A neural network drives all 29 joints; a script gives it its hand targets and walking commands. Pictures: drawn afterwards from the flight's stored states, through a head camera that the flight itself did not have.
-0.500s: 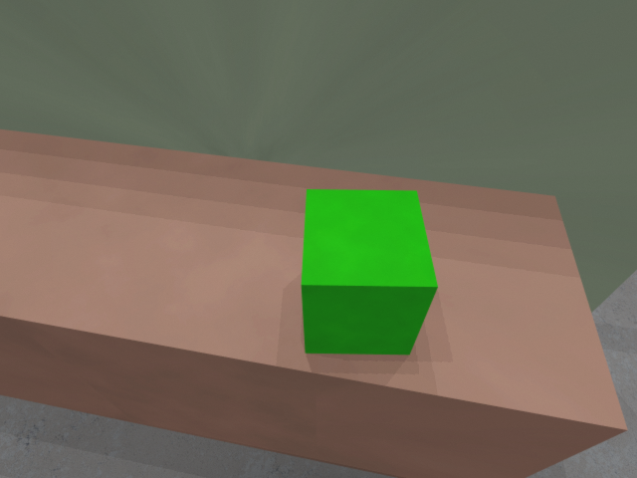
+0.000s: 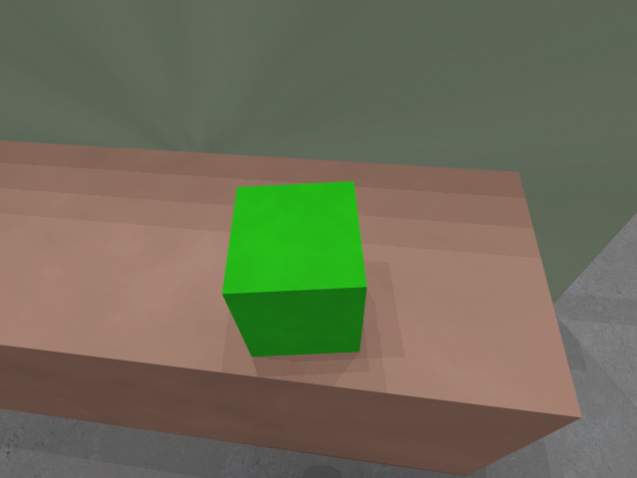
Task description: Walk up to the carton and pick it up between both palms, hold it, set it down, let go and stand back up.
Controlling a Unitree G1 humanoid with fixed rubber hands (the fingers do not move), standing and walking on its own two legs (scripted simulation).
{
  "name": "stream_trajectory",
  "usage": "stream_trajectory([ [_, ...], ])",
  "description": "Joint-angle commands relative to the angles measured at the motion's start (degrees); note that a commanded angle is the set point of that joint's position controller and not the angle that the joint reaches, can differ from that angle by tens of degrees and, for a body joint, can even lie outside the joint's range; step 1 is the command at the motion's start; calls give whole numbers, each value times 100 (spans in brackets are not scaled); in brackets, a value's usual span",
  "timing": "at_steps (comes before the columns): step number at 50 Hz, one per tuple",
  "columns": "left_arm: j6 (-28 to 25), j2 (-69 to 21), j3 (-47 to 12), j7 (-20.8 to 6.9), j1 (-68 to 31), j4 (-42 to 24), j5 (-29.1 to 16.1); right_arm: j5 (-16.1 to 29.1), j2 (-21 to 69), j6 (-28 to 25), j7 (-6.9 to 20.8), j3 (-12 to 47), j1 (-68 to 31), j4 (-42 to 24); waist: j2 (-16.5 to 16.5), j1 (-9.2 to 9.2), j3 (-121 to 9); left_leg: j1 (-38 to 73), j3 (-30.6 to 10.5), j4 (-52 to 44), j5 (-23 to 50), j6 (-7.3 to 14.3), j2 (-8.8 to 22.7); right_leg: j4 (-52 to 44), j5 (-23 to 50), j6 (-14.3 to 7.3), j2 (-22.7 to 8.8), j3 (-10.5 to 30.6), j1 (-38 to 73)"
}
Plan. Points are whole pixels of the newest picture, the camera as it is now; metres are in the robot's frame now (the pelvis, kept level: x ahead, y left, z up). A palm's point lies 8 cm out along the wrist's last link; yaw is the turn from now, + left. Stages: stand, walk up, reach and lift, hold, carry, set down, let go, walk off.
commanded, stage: walk up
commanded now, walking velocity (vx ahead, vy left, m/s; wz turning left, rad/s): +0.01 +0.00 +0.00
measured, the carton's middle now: (300, 272) +0.41 +0.05 -0.03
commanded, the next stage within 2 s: stand in 0.54 s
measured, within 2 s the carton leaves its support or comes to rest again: neither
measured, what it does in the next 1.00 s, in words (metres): stands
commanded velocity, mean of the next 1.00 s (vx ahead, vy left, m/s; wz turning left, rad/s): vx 0.00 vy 0.00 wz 0.00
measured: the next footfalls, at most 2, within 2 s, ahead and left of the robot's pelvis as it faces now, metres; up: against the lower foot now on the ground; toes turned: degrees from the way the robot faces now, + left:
none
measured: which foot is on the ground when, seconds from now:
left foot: down 0.00-1.00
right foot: down 0.00-1.00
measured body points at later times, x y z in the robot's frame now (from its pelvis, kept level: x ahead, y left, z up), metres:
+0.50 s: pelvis +0.02 -0.01 +0.01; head +0.03 +0.00 +0.45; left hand +0.03 +0.23 -0.16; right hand +0.03 -0.23 -0.15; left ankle -0.05 +0.12 -0.73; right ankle +0.00 -0.14 -0.73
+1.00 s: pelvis -0.03 -0.01 -0.03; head +0.04 +0.02 +0.42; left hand +0.17 +0.24 -0.16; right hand +0.17 -0.23 -0.15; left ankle -0.05 +0.12 -0.73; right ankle +0.00 -0.14 -0.73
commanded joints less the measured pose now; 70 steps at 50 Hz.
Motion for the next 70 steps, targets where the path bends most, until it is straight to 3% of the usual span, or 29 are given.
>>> stream_trajectory([
  [1,-59,766,68,138,-23,-202,-56,50,-17,-22,48,58,681,-31,-1429,-92,25,-418,-29,-326,601,-82,52,-1063,2814,-710,-1057,791,462],
  [3,-117,941,78,112,112,-55,-71,64,-153,-118,27,5,766,3,-1727,-150,-396,87,-90,-1081,1501,-104,23,-601,4202,-693,-915,650,811],
  [5,-110,865,117,92,346,38,-72,-18,-553,-186,-57,-60,292,-88,-1368,146,-717,604,-22,-1239,3095,-37,251,-219,3895,-481,-719,588,638],
  [6,-81,766,53,108,232,72,-113,57,-719,-205,-36,-86,466,-107,-1050,8,-722,657,-82,-1247,3505,-21,423,-284,3034,-421,-522,401,563],
  [7,-68,502,21,130,109,-84,-180,-5,-663,-210,-25,-57,299,29,-215,257,-350,154,-251,-1300,3875,45,470,-305,2335,-361,-442,277,707],
  [10,-19,981,100,147,389,148,-123,-5,-716,-239,-39,-31,227,-23,-128,252,-569,674,-207,-1314,4485,117,427,-190,2456,-279,-428,192,923],
  [12,-13,938,131,105,571,332,-104,90,-479,-232,-65,-8,-5,31,193,276,-574,905,-227,-1409,4080,156,401,-456,2349,-270,-379,254,736],
  [14,11,949,119,122,435,364,-72,29,-273,-197,-44,55,144,23,-203,225,-155,678,-89,-1454,3685,58,347,-472,2456,-203,-364,190,656],
  [20,7,745,21,117,540,524,-16,1,-386,-131,-109,70,45,175,-29,235,97,663,-156,-1557,3425,43,309,-662,2160,-269,-442,311,526],
  [26,25,650,28,114,526,581,-66,41,-303,-165,-92,113,144,236,-507,189,204,377,-149,-1570,3600,178,329,-765,2411,-183,-459,258,727],
  [27,11,714,22,120,628,541,-44,46,-398,-167,-86,103,146,216,-119,187,-103,660,-266,-1703,3421,149,301,-639,2167,-290,-439,250,754],
  [28,26,765,68,122,554,636,-97,52,-614,-212,-93,83,132,179,-554,200,-57,456,-158,-1673,3553,129,314,-618,2123,-218,-406,246,890],
  [29,23,553,-36,136,671,593,-87,43,-476,-200,-114,76,-38,134,-147,253,184,444,-131,-1733,3684,152,339,-731,2257,-208,-464,282,779],
  [37,92,626,44,137,792,770,-58,39,-290,-233,-128,161,459,375,-613,255,236,287,-229,-1783,3197,141,254,-843,1674,-203,-414,177,678],
  [40,60,648,-3,90,911,728,-38,28,-153,-196,-96,196,323,318,-393,276,375,467,-395,-1743,3026,201,300,-818,1372,-106,-351,78,277],
  [41,1139,2064,307,-192,-4717,-1466,-633,-502,-414,-258,135,-120,-5310,-1424,-607,-184,-562,-1833,62,-185,2431,-69,2,801,631,-495,59,-77,-874],
  [43,2407,1650,63,-75,-3145,-1295,-631,-569,-560,714,375,-391,-3843,-1601,-647,-383,-889,-2489,387,-279,703,1,-46,685,-438,-410,-199,-46,148],
  [45,3082,1219,-161,-35,-2608,-1972,-865,-294,-605,1362,479,-127,-3211,-2116,-503,54,-1868,-2162,629,-27,1707,-208,-123,1267,1312,-243,-114,-112,319],
  [47,3534,1170,154,-74,-2017,-2994,-576,91,-482,1600,521,-21,-2362,-2052,300,206,-2946,-916,510,574,4309,-519,-44,1706,2747,-206,-6,-314,-288],
  [49,3996,938,540,-157,-1669,-3121,86,601,-517,1677,525,493,-2044,-1611,1039,144,-3233,179,306,951,6862,-821,67,1479,3366,-292,270,-596,-1022],
  [50,4203,562,534,-310,-1087,-2942,248,872,-778,1722,463,635,-1805,-1342,989,-62,-2896,669,280,815,7157,-944,110,1176,3259,-345,443,-767,-957],
  [53,4778,480,773,-694,-433,-3319,751,1390,-1153,1858,158,927,-1682,-1407,700,-182,-1941,960,159,281,5979,-869,-51,410,2810,-431,595,-891,-678],
  [54,4921,302,797,-785,-90,-3714,852,1443,-1229,1806,29,850,-1743,-1636,469,34,-1735,879,172,158,5582,-862,-148,303,2949,-470,649,-834,-211],
  [55,4989,534,981,-822,374,-3980,880,1343,-1340,1704,-81,770,-1568,-1891,170,-161,-1805,768,288,-30,4589,-791,-234,194,3165,-363,616,-812,-40],
  [59,4650,781,1091,-915,-52,-4519,891,815,-734,1434,-290,657,-2143,-3179,-824,172,-816,-650,549,-585,2184,-170,-342,-15,2081,-190,291,-361,700],
  [62,3746,1232,1296,-655,-849,-4842,836,539,224,1191,-35,662,-2226,-4045,-433,533,-738,-1120,703,-586,908,34,-191,-284,-334,-242,154,-33,26],
  [63,3427,1426,1398,-497,-1350,-4811,697,373,398,1143,20,565,-2257,-4439,-795,590,-716,-1483,776,-578,413,207,-51,-242,-1140,-159,159,46,-82],
  [64,3166,1437,1262,-395,-1777,-4918,626,223,538,1026,69,401,-2316,-4466,-346,502,-782,-1818,904,-602,-82,275,11,-66,-1574,-107,126,128,-88],
  [70,2637,1255,475,-156,-1750,-4321,-176,57,573,998,-166,367,-1754,-4766,476,218,-1436,-3561,851,-766,-958,439,416,585,-1524,3,96,665,1493],
])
